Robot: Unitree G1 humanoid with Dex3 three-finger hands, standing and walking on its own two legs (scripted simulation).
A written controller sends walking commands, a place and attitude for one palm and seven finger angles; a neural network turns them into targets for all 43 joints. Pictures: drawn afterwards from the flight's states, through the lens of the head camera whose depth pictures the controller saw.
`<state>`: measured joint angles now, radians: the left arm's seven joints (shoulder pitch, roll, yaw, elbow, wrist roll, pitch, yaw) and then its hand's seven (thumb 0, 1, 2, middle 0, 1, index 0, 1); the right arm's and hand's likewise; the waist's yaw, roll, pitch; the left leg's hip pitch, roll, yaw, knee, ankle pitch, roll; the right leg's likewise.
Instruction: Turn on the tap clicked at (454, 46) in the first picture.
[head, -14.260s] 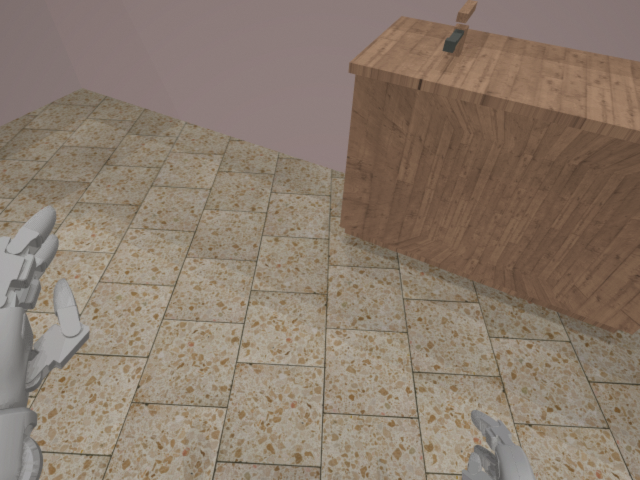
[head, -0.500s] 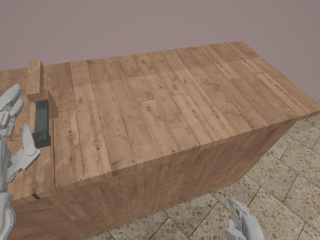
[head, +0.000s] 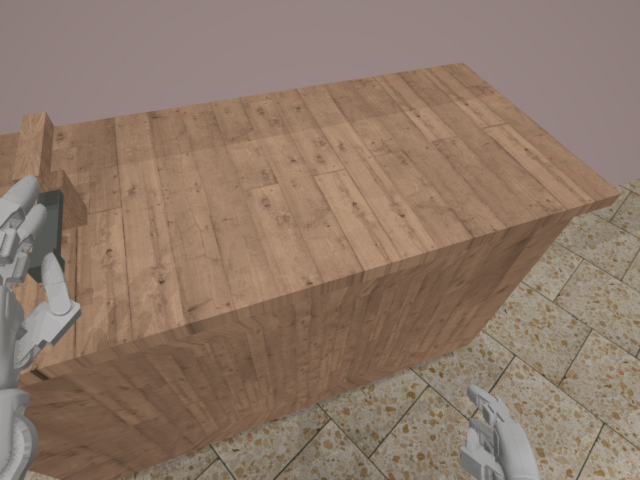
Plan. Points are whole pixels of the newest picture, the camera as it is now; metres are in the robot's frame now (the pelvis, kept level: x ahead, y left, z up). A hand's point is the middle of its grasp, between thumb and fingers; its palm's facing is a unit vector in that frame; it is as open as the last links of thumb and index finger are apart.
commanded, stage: come to a stop and stand still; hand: left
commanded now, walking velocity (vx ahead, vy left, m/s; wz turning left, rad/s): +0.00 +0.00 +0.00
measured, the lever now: (45, 265) +0.31 +0.36 +0.09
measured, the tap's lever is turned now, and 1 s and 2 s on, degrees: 0 0 0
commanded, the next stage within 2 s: look again from close up in 0.92 s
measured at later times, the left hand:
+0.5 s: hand (53, 304) +0.22 +0.26 +0.16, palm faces +0.38 -0.84 -0.39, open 7.5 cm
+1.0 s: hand (43, 293) +0.23 +0.28 +0.16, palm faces +0.41 -0.86 -0.31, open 7.5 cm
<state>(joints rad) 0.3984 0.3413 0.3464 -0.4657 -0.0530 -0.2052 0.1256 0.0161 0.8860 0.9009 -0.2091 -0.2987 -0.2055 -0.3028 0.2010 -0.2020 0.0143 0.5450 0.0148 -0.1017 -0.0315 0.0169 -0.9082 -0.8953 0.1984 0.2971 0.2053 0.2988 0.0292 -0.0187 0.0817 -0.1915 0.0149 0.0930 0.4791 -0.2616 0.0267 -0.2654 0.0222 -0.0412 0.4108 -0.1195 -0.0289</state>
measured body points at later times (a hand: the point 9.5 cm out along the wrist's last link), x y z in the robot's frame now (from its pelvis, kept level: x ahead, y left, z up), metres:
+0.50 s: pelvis +0.00 +0.02 +0.00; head +0.01 +0.02 +0.45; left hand +0.20 +0.31 +0.18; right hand +0.15 -0.20 -0.09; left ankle +0.00 +0.10 -0.74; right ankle +0.06 -0.10 -0.74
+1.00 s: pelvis +0.02 +0.03 +0.00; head +0.03 +0.06 +0.45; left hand +0.21 +0.32 +0.18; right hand +0.21 -0.18 -0.06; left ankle +0.00 +0.10 -0.74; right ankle +0.06 -0.10 -0.74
